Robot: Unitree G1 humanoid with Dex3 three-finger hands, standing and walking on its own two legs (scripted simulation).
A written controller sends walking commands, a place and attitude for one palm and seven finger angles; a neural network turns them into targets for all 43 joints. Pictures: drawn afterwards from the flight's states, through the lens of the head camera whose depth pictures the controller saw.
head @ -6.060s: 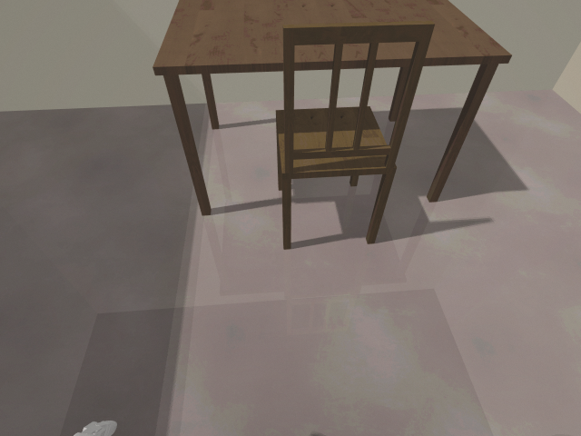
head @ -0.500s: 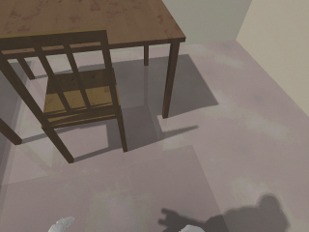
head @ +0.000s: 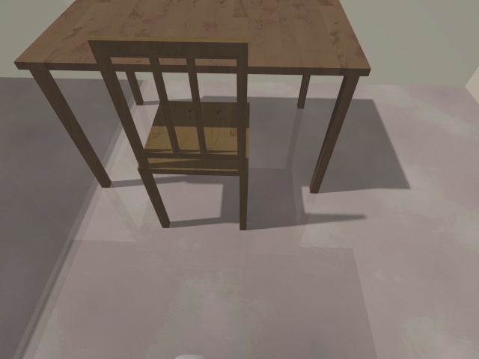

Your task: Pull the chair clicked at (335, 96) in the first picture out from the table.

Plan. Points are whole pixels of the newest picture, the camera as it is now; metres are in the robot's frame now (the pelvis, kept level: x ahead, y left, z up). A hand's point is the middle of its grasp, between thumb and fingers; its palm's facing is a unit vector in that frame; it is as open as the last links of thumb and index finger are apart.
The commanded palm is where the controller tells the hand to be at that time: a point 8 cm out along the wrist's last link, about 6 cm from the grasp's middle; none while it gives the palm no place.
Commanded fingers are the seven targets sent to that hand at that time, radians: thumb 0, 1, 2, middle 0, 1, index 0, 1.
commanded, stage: take the last steps up to it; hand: left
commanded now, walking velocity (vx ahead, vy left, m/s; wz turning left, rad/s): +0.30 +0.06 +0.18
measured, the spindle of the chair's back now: (166, 110) +0.76 +0.28 -0.07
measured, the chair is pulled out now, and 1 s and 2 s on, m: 0.00 0.00 0.00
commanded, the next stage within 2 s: come to a stop and stand still in 1.00 s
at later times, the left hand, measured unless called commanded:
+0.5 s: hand out of the picture +0.12 +0.21 -0.17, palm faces +0.07 -0.98 -0.21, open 7.4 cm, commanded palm none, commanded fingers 0.00 0.90 0.90 -0.20 -0.30 -0.20 -0.30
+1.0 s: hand (130, 344) +0.17 +0.24 -0.19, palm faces +0.16 -0.98 -0.14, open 7.4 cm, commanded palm none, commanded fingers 0.00 0.90 0.90 -0.20 -0.30 -0.20 -0.30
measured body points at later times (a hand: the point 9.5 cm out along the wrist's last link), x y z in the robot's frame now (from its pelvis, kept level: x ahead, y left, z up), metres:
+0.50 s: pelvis +0.08 +0.02 -0.01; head +0.08 +0.00 +0.44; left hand +0.11 +0.26 -0.15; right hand +0.05 -0.21 -0.17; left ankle -0.01 +0.13 -0.74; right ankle +0.13 -0.08 -0.74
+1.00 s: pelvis +0.24 +0.08 -0.01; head +0.25 +0.10 +0.44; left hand +0.16 +0.29 -0.18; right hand +0.34 -0.14 -0.15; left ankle +0.28 +0.18 -0.74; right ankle +0.14 -0.06 -0.69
